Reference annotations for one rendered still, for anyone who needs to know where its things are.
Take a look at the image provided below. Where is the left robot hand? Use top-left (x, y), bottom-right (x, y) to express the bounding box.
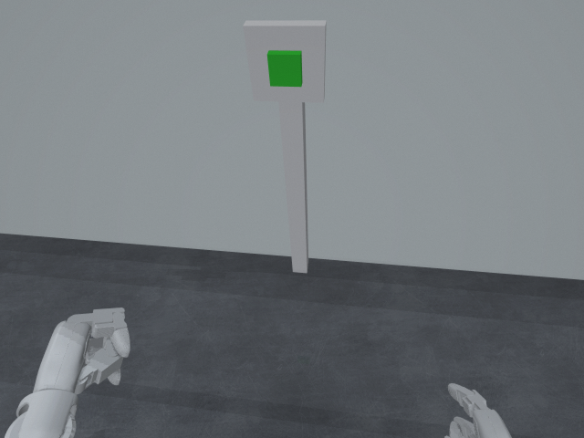
top-left (33, 308), bottom-right (130, 394)

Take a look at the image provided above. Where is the button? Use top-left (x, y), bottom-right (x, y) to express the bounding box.
top-left (267, 50), bottom-right (302, 87)

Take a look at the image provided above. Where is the right robot hand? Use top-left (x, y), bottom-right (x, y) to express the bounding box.
top-left (444, 383), bottom-right (512, 438)

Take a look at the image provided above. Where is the robot left forearm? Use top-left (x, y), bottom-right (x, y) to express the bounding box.
top-left (5, 389), bottom-right (78, 438)

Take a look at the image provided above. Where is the panel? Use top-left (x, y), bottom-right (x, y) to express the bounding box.
top-left (243, 20), bottom-right (327, 273)

